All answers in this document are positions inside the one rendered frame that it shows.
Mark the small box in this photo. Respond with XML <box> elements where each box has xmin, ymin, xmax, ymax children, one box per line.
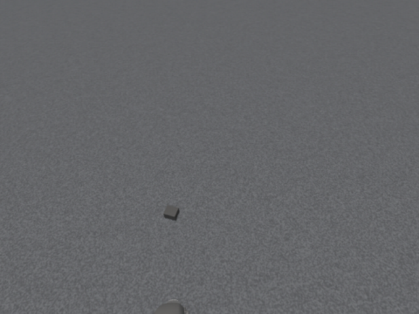
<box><xmin>164</xmin><ymin>205</ymin><xmax>179</xmax><ymax>220</ymax></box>

